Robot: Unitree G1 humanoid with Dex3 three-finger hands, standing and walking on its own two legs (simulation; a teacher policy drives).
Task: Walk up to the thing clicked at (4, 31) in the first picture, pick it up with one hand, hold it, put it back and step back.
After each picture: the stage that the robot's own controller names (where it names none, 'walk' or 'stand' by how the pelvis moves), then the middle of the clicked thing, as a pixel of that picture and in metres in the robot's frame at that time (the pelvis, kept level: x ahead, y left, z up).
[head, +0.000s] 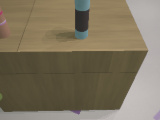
stand; out of the picture +0.73 +0.43 +0.06
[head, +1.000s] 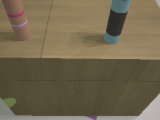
walk; (16, 13) +0.65 +0.26 +0.09
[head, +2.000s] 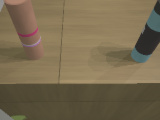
stand; (27, 30) +0.49 +0.19 +0.09
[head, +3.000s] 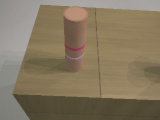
walk; (74, 44) +0.45 +0.04 +0.08
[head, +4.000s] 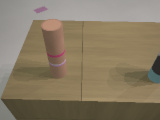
stand; (55, 52) +0.48 +0.11 +0.06
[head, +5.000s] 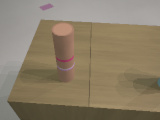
stand; (64, 56) +0.45 +0.08 +0.05
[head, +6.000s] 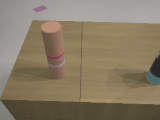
stand; (55, 53) +0.47 +0.11 +0.05
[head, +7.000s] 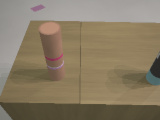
stand; (53, 54) +0.46 +0.12 +0.05
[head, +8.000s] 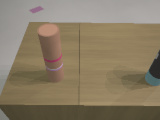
stand; (52, 56) +0.46 +0.12 +0.05
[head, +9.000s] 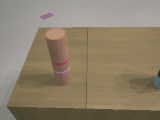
rise first; (60, 59) +0.45 +0.12 +0.06
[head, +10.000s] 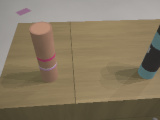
go down; (46, 55) +0.47 +0.11 +0.06
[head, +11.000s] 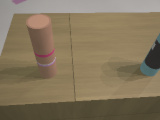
go down; (44, 50) +0.46 +0.11 +0.07
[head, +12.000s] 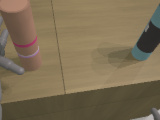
close in; (25, 39) +0.46 +0.13 +0.11
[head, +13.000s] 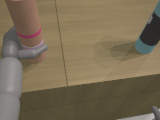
close; (29, 30) +0.48 +0.12 +0.12
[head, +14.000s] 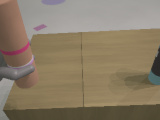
lift; (15, 47) +0.32 +0.17 +0.25
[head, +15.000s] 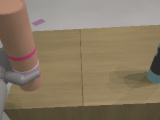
hold; (21, 52) +0.32 +0.16 +0.23
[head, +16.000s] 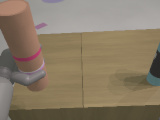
hold; (27, 53) +0.32 +0.14 +0.24
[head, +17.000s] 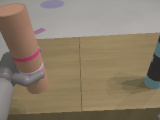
hold; (26, 54) +0.32 +0.15 +0.23
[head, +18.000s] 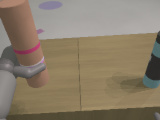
crouch; (27, 48) +0.34 +0.15 +0.24
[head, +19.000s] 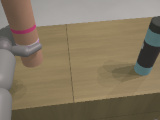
crouch; (24, 29) +0.43 +0.15 +0.22
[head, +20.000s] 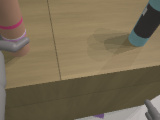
lower; (9, 21) +0.50 +0.14 +0.13
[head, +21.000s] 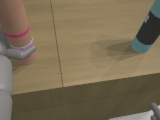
lower; (17, 30) +0.48 +0.14 +0.12
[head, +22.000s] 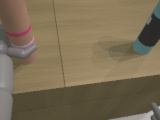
lower; (18, 29) +0.48 +0.14 +0.12
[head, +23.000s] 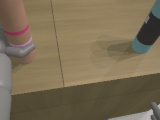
lower; (16, 28) +0.48 +0.14 +0.12
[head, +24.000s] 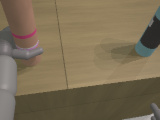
open; (24, 31) +0.47 +0.13 +0.12
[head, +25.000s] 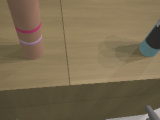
rise; (28, 25) +0.47 +0.13 +0.12
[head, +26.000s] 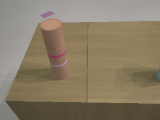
sink last; (56, 52) +0.46 +0.13 +0.09
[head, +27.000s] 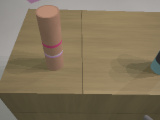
stand; (52, 42) +0.48 +0.12 +0.09
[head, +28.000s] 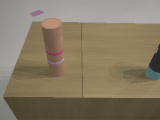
stand; (54, 50) +0.49 +0.12 +0.06
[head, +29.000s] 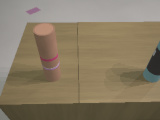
stand; (49, 55) +0.46 +0.13 +0.05
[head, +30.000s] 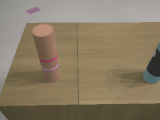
stand; (48, 56) +0.46 +0.14 +0.05
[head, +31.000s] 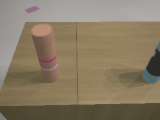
stand; (47, 56) +0.46 +0.14 +0.05
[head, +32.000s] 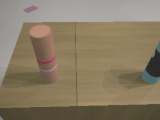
stand; (46, 57) +0.45 +0.14 +0.05
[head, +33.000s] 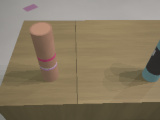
walk; (46, 55) +0.45 +0.14 +0.05
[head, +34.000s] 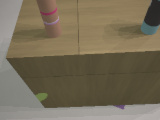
walk; (48, 10) +0.63 +0.15 +0.07
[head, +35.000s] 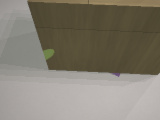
walk; out of the picture +0.93 +0.07 +0.09
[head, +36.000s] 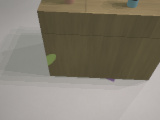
stand; out of the picture +1.09 +0.10 +0.07
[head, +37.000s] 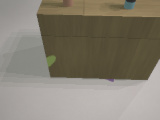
stand; out of the picture +1.10 +0.10 +0.05
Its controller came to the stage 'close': yes
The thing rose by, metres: 0.20
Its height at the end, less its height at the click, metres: +0.00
